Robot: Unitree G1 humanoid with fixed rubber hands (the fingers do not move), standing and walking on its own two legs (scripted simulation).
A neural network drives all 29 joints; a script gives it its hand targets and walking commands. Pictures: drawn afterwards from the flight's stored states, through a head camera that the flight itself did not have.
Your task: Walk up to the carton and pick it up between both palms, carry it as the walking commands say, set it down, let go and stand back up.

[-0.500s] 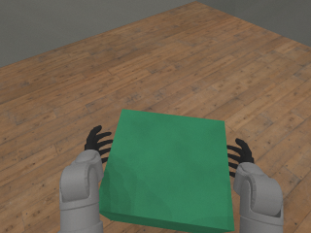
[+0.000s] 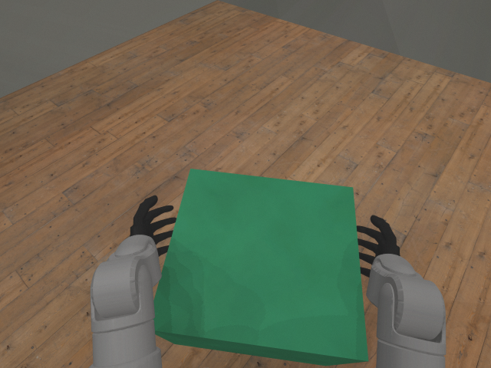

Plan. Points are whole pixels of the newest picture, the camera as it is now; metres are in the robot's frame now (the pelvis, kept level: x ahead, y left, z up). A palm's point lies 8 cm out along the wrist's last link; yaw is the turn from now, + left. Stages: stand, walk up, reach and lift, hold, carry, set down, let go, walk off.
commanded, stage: carry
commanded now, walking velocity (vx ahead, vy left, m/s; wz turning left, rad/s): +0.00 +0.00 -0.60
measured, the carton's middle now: (259, 269) +0.30 +0.01 -0.04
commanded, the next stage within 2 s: none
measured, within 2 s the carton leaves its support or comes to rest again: neither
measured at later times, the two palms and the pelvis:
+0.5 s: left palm (228, 219) +0.34 +0.06 +0.07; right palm (468, 308) +0.22 -0.27 +0.05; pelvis +0.01 -0.02 -0.01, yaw -17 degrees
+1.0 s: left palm (257, 226) +0.31 +0.01 +0.09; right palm out of the picture +0.19 -0.31 +0.07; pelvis -0.01 -0.06 +0.00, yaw -20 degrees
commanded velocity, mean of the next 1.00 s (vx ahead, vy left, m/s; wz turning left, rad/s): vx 0.00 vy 0.00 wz -0.22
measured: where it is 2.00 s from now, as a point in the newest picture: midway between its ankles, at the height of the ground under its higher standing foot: outside the picture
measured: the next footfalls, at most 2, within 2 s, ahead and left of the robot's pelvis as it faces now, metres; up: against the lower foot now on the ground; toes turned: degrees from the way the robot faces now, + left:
left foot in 0.06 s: +0.04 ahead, +0.05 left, +0.00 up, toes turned -14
right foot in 0.44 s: +0.06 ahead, -0.16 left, +0.00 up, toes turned -18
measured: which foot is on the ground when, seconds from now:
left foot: up 0.00-0.04, down 0.06-1.00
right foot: down 0.00-0.08, up 0.10-0.42, down 0.44-0.64, up 0.66-0.86, down 0.88-1.00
